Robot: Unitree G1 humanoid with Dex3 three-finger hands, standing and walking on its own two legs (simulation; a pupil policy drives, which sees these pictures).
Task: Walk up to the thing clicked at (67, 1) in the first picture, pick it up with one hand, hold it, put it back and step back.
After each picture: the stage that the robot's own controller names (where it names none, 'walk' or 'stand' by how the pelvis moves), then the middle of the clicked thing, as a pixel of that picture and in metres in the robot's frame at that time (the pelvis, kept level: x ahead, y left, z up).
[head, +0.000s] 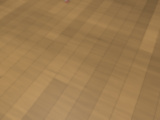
stand; out of the picture +2.36 +0.29 -0.72
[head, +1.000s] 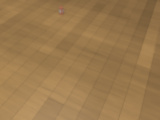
walk; (61, 10) +2.22 +0.27 -0.72
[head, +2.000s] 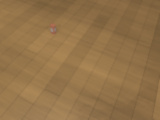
walk; (53, 29) +1.53 +0.30 -0.72
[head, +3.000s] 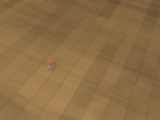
walk; (50, 65) +1.02 +0.29 -0.72
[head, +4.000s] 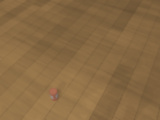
walk; (54, 94) +0.66 +0.25 -0.71
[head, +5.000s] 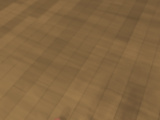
walk; out of the picture +0.42 +0.21 -0.70
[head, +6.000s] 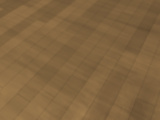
stand; out of the picture +0.31 +0.17 -0.72
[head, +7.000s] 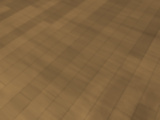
stand; out of the picture +0.31 +0.17 -0.72
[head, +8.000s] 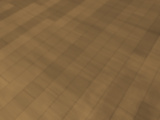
stand; out of the picture +0.31 +0.16 -0.72
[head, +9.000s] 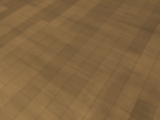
stand; out of the picture +0.32 +0.18 -0.73
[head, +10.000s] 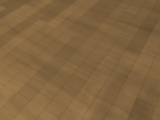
stand; out of the picture +0.31 +0.19 -0.73
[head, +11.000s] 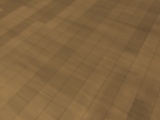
stand; out of the picture +0.31 +0.19 -0.73
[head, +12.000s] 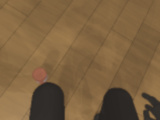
go down; (40, 76) +0.37 +0.21 -0.39
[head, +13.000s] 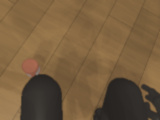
go down; (32, 68) +0.38 +0.23 -0.30
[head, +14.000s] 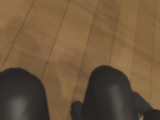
close in; out of the picture +0.36 +0.26 -0.22
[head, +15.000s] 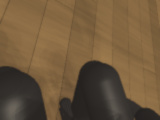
close; out of the picture +0.36 +0.26 -0.21
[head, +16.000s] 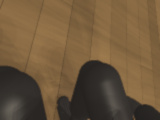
lift; out of the picture +0.35 +0.27 -0.21
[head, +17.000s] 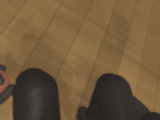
lift; out of the picture +0.27 +0.26 -0.15
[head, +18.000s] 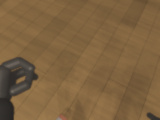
lift; out of the picture +0.32 +0.15 -0.62
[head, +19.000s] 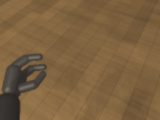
go down; out of the picture +0.31 +0.15 -0.70
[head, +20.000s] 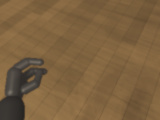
stand; out of the picture +0.32 +0.15 -0.70
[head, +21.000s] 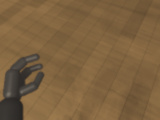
stand; out of the picture +0.32 +0.17 -0.69
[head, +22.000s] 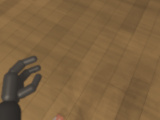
stand; out of the picture +0.34 +0.18 -0.67
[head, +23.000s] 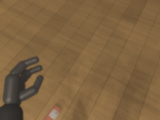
stand; (52, 115) +0.35 +0.20 -0.64
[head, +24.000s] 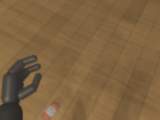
stand; (49, 112) +0.37 +0.22 -0.63
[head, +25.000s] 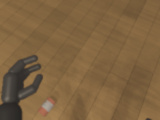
stand; (46, 106) +0.39 +0.24 -0.62
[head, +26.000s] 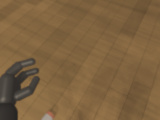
stand; out of the picture +0.39 +0.25 -0.67
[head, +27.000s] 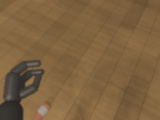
stand; (41, 111) +0.41 +0.29 -0.67
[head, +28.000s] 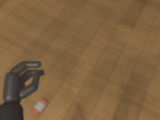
stand; (38, 107) +0.42 +0.30 -0.67
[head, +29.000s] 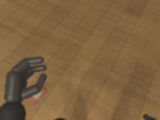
stand; (36, 96) +0.45 +0.32 -0.60
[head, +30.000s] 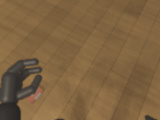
stand; (34, 94) +0.46 +0.33 -0.61
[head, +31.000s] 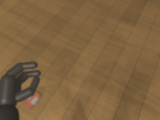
stand; (32, 100) +0.47 +0.35 -0.64
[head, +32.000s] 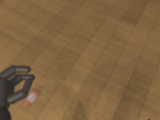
stand; (30, 98) +0.47 +0.37 -0.64
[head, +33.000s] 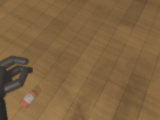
stand; (28, 99) +0.48 +0.39 -0.66
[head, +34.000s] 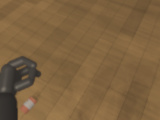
hold; (28, 105) +0.49 +0.41 -0.69
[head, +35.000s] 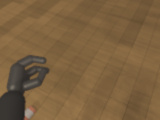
hold; (27, 114) +0.50 +0.43 -0.70
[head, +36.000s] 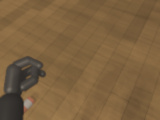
hold; (26, 104) +0.53 +0.45 -0.70
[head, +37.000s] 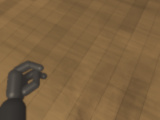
stand; (19, 96) +0.55 +0.48 -0.68
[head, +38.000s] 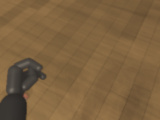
close; (20, 100) +0.56 +0.50 -0.70
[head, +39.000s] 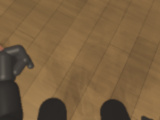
crouch; out of the picture +0.60 +0.55 -0.49
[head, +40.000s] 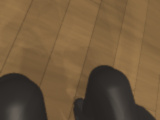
lower; out of the picture +0.56 +0.67 -0.26
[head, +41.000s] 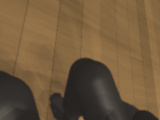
lower; out of the picture +0.51 +0.73 -0.25
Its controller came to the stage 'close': yes
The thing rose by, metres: 0.29
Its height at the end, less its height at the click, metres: -0.02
